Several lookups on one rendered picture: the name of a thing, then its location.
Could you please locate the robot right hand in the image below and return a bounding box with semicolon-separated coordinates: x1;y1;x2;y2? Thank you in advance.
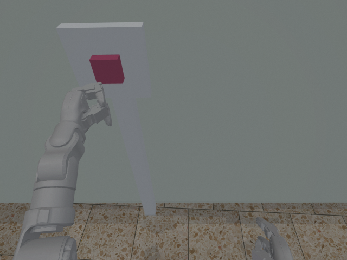
252;217;293;260

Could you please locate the left robot upper arm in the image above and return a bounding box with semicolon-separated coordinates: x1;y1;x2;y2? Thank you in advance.
15;236;77;260

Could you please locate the robot left hand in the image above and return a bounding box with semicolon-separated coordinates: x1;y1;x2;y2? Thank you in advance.
60;82;112;133

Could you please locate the panel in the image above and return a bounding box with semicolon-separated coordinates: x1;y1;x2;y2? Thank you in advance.
56;22;156;216

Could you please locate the robot left forearm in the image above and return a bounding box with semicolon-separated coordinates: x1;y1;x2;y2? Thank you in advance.
12;121;86;260

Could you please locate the button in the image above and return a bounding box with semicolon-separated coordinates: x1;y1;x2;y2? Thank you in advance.
89;54;124;84

